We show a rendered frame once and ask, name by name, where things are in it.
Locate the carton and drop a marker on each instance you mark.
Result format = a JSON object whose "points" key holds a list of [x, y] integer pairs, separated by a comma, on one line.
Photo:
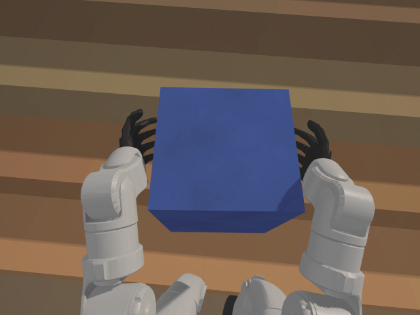
{"points": [[225, 160]]}

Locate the right robot foot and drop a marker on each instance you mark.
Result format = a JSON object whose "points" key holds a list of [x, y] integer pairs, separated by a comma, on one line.
{"points": [[229, 304]]}

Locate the right robot forearm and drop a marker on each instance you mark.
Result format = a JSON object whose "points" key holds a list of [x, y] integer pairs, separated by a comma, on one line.
{"points": [[339, 231]]}

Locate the right robot shin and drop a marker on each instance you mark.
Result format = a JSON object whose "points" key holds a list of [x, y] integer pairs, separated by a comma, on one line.
{"points": [[236, 309]]}

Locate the left robot forearm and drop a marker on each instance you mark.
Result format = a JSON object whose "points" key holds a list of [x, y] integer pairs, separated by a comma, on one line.
{"points": [[108, 198]]}

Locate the robot left hand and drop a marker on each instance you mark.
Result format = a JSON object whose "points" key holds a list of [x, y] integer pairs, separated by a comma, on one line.
{"points": [[131, 130]]}

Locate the robot right hand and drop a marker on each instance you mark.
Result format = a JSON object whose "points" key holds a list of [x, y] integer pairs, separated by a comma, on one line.
{"points": [[318, 148]]}

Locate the robot left upper arm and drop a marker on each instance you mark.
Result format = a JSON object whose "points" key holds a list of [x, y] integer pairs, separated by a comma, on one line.
{"points": [[121, 299]]}

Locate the robot right upper arm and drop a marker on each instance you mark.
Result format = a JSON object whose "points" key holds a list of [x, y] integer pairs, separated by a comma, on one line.
{"points": [[308, 303]]}

